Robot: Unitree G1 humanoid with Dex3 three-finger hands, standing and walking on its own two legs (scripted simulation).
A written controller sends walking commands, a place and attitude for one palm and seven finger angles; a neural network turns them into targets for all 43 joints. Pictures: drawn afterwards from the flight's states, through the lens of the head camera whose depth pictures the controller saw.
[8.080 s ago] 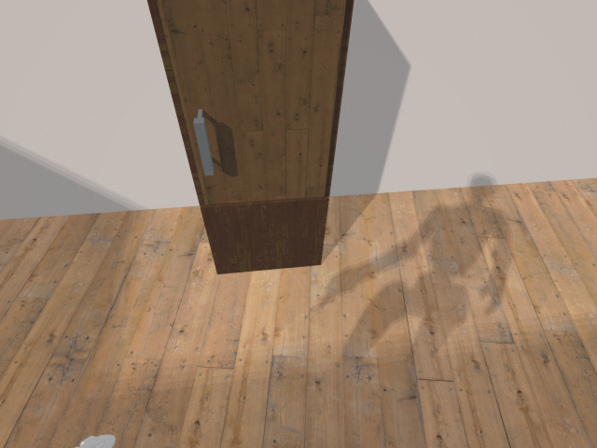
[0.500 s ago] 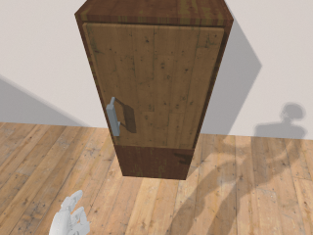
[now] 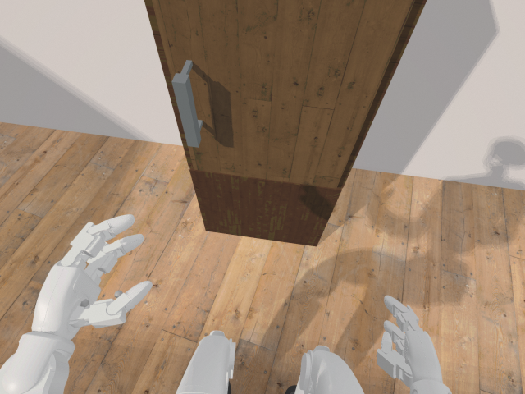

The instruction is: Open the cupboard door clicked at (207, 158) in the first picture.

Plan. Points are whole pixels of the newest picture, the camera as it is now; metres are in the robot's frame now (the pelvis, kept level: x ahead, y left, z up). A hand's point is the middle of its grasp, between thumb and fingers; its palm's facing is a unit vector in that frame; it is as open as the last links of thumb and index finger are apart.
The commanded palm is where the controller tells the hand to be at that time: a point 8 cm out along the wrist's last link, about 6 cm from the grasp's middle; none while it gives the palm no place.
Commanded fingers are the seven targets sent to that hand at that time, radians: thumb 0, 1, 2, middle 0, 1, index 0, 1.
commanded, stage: raise the hand with hooked fingers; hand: left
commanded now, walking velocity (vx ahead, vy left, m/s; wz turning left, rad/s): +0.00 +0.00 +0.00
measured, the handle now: (191, 106) +0.60 +0.20 +0.03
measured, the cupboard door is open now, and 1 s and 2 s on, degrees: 0 0 0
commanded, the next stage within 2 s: move the hooked fingers beside the handle in 1.46 s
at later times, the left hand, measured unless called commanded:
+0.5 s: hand (92, 271) +0.26 +0.26 +0.04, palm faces -0.03 -1.00 -0.06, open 12.9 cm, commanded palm +0.24 +0.32 +0.05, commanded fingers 0.00 -0.45 0.32 -0.30 -1.17 -0.30 -1.17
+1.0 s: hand (71, 243) +0.29 +0.30 +0.04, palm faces -0.04 -1.00 -0.07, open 14.0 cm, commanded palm +0.27 +0.35 +0.05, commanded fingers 0.00 -0.50 0.30 -0.30 -1.20 -0.30 -1.20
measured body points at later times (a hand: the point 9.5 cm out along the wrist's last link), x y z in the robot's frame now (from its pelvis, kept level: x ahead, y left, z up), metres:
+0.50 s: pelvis +0.00 +0.03 +0.01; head +0.09 +0.05 +0.45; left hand +0.25 +0.32 +0.04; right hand +0.18 -0.23 -0.06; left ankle +0.04 +0.13 -0.62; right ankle +0.04 -0.09 -0.62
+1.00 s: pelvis +0.01 +0.04 +0.01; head +0.12 +0.06 +0.44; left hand +0.29 +0.36 +0.05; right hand +0.17 -0.22 -0.07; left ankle +0.04 +0.13 -0.62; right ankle +0.04 -0.09 -0.62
